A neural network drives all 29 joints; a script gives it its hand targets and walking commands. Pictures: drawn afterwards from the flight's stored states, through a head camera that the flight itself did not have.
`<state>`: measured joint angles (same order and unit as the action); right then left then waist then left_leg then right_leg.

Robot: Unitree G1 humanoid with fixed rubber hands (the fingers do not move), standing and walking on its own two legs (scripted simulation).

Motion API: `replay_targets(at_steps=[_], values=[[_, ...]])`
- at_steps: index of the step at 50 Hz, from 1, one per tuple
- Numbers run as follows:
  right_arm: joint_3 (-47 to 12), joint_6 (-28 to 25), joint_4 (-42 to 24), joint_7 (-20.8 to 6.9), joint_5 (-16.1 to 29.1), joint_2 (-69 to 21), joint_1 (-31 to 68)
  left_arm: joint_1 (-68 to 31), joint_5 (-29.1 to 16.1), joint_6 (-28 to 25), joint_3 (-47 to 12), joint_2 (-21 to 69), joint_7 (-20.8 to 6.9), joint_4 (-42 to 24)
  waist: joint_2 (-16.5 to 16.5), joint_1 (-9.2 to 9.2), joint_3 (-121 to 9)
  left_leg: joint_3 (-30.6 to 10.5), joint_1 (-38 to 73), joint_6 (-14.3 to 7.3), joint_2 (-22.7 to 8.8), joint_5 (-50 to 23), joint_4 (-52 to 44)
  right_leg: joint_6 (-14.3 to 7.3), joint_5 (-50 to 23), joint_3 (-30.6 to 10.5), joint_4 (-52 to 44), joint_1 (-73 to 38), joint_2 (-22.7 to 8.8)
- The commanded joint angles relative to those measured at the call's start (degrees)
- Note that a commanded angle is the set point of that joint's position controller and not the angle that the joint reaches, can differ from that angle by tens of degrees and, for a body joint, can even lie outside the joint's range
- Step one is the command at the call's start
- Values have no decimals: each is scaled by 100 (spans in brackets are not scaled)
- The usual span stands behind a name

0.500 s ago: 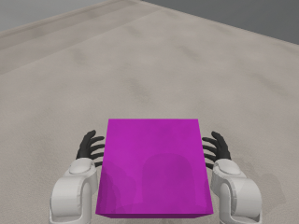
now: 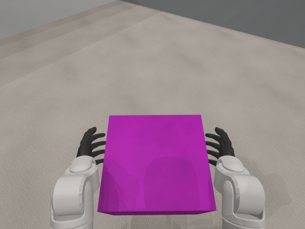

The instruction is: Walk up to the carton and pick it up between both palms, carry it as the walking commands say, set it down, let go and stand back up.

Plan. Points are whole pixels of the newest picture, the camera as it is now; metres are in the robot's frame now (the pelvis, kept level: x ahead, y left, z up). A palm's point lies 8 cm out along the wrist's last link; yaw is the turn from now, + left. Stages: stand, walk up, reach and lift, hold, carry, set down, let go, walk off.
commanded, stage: carry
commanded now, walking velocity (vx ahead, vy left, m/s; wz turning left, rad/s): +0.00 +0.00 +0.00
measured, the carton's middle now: (155, 167) +0.29 -0.01 +0.02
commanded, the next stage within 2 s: none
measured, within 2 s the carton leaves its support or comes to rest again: neither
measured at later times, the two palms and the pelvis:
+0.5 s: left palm (84, 141) +0.34 +0.18 +0.08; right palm (201, 134) +0.35 -0.13 +0.09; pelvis +0.08 +0.01 +0.00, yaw +1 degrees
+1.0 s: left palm (87, 145) +0.33 +0.17 +0.07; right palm (205, 141) +0.34 -0.14 +0.07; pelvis +0.06 +0.01 +0.00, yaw +1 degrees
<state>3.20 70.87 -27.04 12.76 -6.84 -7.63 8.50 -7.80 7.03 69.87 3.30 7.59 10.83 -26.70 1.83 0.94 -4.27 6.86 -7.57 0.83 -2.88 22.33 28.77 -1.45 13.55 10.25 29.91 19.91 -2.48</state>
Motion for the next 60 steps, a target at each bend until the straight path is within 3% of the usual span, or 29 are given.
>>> replay_targets(at_steps=[1,5,7,10,11,12,13,14,15,16,17,18,19,20,21,22,23,24,26,27,29,31,33,37,39,44,49,53,60], values=[[-3781,-9,-543,-1559,2372,-5446,2087,-1821,-2080,8,-3463,5456,-1382,-175,-706,-24,-1770,-219,-258,50,-337,-2675,243,-90,-5731,-862,108,-1964,-966],[-3782,-70,-523,-1581,2405,-5598,2022,-1891,-2123,-49,-3568,5620,-1377,-261,-908,-24,-1838,-82,-597,40,-72,-1670,-254,-179,-6398,-943,221,-2502,-944],[-3799,-103,-555,-1596,2439,-5638,1992,-1829,-2129,-77,-3597,5628,-1364,-353,-673,-51,-1810,-32,-316,50,-100,-2698,-572,-118,-6032,-820,361,-2332,-780],[-3709,-161,-492,-1606,2391,-5584,1841,-1850,-2103,-111,-3627,5551,-1350,-444,31,-42,-1929,-12,649,50,-296,-5463,36,40,-4308,-537,440,-1517,-355],[-3593,-208,-348,-1611,2312,-5471,1826,-1928,-2030,-148,-3545,5451,-1358,-330,88,-30,-1957,41,729,55,-291,-5934,367,77,-4023,-460,297,-1472,-234],[-3466,-280,-196,-1624,2229,-5362,1885,-1994,-1945,-210,-3428,5359,-1377,-157,-33,-49,-1942,86,524,55,-236,-5772,665,90,-4102,-449,19,-1672,-191],[-3477,-342,-286,-1636,2246,-5395,2009,-2058,-1959,-267,-3433,5415,-1395,-201,-378,-90,-1875,132,-115,79,-83,-4572,885,22,-4828,-608,-166,-2223,-306],[-3523,-380,-335,-1646,2261,-5474,2047,-2090,-1971,-308,-3463,5511,-1403,-220,-982,-117,-1724,142,-1303,107,222,-1616,867,-204,-6197,-1049,-132,-3127,-641],[-3741,-365,-619,-1646,2403,-5643,2019,-2081,-2076,-306,-3654,5746,-1390,-484,-1290,-127,-1580,18,-2142,94,399,556,435,-457,-7154,-1385,38,-3724,-972],[-3834,-336,-642,-1653,2474,-5637,1991,-2006,-2046,-277,-3679,5752,-1358,-514,-1034,-103,-1615,-175,-1975,21,264,623,-196,-531,-7027,-1408,157,-3554,-1111],[-3885,-288,-724,-1661,2500,-5610,1915,-1798,-2036,-236,-3697,5753,-1332,-530,-788,-52,-1793,-225,-1197,-41,141,-335,-947,-414,-6254,-1191,242,-3035,-1078],[-3827,-237,-648,-1668,2434,-5539,1833,-1434,-2017,-188,-3648,5660,-1325,-358,-594,-72,-1819,-255,-254,-65,-54,-1874,-1488,-144,-4666,-948,131,-2162,-909],[-3703,-189,-521,-1645,2367,-5400,1747,-1311,-2012,-134,-3597,5494,-1313,-267,-192,-115,-1692,-504,619,-115,-518,-4040,-1026,88,-2390,-752,112,-1080,-636],[-3606,-172,-382,-1593,2317,-5246,1762,-1513,-2011,-77,-3613,5312,-1309,-341,579,-127,-1607,-859,1148,-246,-1066,-6858,-176,304,-806,-528,162,-375,-320],[-3517,-158,-182,-1572,2256,-5146,1682,-1666,-1983,-70,-3602,5184,-1306,-288,1020,-96,-1651,-748,1505,-379,-1196,-8135,174,334,-248,-441,52,-142,-180],[-2683,-314,1257,-1605,1674,-4466,1517,-1660,-1495,-228,-2877,4504,-1348,1046,1074,-89,-1608,-566,1506,-381,-1119,-8165,267,333,-304,-358,-106,-158,-142],[-2385,-559,1698,-1673,1407,-4441,1711,-1916,-1376,-455,-2634,4418,-1449,1410,861,-103,-1507,-403,1152,-322,-972,-7485,295,305,-805,-364,-325,-515,-174],[-2957,-720,658,-1725,1805,-5246,2206,-2438,-1827,-609,-3216,5192,-1513,370,474,-64,-1393,-285,703,-214,-763,-6745,403,315,-1882,-386,-187,-910,-232],[-3003,-900,488,-1723,1858,-5514,2418,-2699,-1927,-767,-3213,5529,-1542,447,-225,11,-1528,-140,203,-102,-412,-4875,600,232,-3794,-519,78,-1372,-415],[-2916,-973,617,-1706,1795,-5426,2348,-2544,-1859,-834,-3075,5479,-1543,719,-349,19,-1681,-167,175,-80,-353,-4339,463,204,-4083,-552,144,-1487,-485],[-2906,-1105,786,-1713,1723,-5329,2228,-2198,-1740,-978,-2974,5389,-1563,998,-303,-15,-1697,-189,352,-45,-403,-4532,136,249,-3513,-462,198,-1448,-481],[-2958,-1187,723,-1715,1769,-5320,2244,-2132,-1720,-1075,-2974,5325,-1554,918,-16,-27,-1627,-251,738,-56,-587,-5670,188,343,-2473,-327,149,-1097,-357],[-2845,-1268,899,-1705,1708,-5159,2173,-2077,-1609,-1159,-2817,5107,-1538,1061,111,-21,-1607,-240,867,-91,-656,-6132,290,377,-2096,-247,28,-1025,-290],[-2852,-1385,840,-1665,1726,-5064,2078,-2107,-1588,-1268,-2762,4984,-1505,987,-172,15,-1593,-130,405,-36,-458,-4824,379,301,-3298,-341,2,-1480,-482],[-2869,-1390,875,-1647,1704,-4999,2026,-2002,-1543,-1272,-2740,4920,-1488,1061,-242,10,-1562,-129,300,-18,-400,-4397,248,263,-3535,-367,58,-1540,-550],[-2798,-1456,1035,-1643,1641,-4860,2056,-1915,-1449,-1350,-2627,4727,-1467,1203,-37,-28,-1498,-185,444,-61,-534,-4972,231,281,-2772,-298,66,-1313,-492],[-2781,-1531,980,-1609,1629,-4832,2061,-1945,-1502,-1429,-2633,4694,-1445,1120,-142,-40,-1528,-225,247,-110,-506,-4225,224,200,-2981,-387,121,-1395,-601],[-2738,-1533,979,-1581,1591,-4712,2034,-1918,-1513,-1443,-2610,4612,-1417,1111,-95,-60,-1535,-312,266,-163,-576,-4067,136,160,-2396,-421,134,-1213,-604],[-2569,-1562,1198,-1534,1416,-4542,2039,-2106,-1489,-1455,-2562,4460,-1433,1216,-228,-59,-1243,-401,-168,-256,-517,-2248,-110,153,-1409,-575,-135,-1009,-734]])
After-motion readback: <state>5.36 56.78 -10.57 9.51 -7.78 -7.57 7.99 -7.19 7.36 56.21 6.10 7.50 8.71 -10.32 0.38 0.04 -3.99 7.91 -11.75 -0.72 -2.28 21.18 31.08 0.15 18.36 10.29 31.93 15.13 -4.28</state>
